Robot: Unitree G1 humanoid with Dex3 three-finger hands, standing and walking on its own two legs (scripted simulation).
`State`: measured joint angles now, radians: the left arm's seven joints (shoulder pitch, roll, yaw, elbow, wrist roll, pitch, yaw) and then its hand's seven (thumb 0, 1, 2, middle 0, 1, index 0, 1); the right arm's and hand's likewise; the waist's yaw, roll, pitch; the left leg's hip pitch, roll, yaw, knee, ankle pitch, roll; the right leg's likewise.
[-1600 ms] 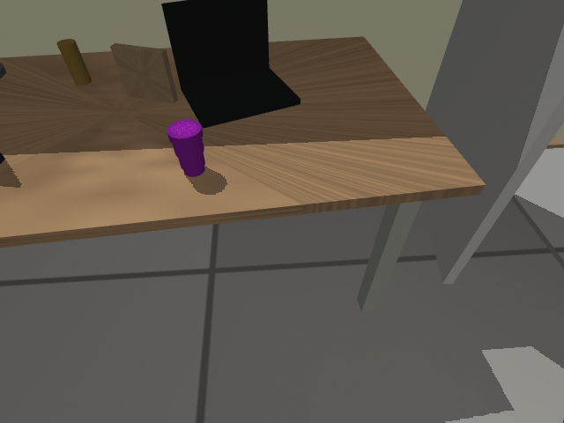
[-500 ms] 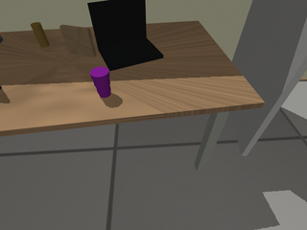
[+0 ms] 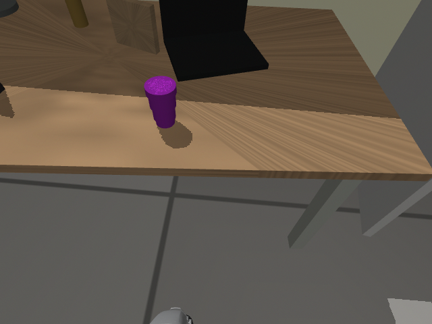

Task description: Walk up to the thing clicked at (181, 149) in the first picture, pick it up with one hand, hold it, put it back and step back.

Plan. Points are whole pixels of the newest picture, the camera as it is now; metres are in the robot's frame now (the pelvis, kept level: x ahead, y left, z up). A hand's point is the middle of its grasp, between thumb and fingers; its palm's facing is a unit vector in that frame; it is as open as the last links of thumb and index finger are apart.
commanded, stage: walk up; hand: left
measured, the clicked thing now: (163, 104) +0.60 +0.18 +0.03
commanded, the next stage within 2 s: stand in 1.66 s
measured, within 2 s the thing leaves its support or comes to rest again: neither
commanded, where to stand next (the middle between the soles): +0.15 -0.05 m, yaw +3 degrees
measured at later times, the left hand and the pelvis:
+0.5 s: hand (124, 308) +0.17 +0.20 -0.13, palm faces +0.03 -0.92 -0.40, open 7.4 cm; pelvis +0.11 -0.07 +0.00, yaw +3 degrees
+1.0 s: hand (120, 285) +0.21 +0.21 -0.13, palm faces +0.09 -0.92 -0.39, open 7.4 cm; pelvis +0.13 -0.07 +0.02, yaw +6 degrees
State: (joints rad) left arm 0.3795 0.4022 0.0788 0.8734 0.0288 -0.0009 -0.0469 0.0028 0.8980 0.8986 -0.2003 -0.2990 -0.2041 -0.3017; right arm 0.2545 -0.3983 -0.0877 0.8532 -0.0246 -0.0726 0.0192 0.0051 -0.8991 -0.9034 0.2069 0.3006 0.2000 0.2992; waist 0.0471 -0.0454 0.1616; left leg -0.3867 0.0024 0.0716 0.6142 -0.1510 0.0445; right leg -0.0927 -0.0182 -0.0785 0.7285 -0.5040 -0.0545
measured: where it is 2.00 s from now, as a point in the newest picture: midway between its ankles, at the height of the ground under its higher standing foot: outside the picture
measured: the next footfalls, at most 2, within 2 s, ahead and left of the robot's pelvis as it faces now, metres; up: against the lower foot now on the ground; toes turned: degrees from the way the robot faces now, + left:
right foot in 0.32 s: +0.20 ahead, -0.20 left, +0.00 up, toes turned -1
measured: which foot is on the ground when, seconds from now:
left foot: down 0.00-1.00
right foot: up 0.00-0.30, down 0.32-1.00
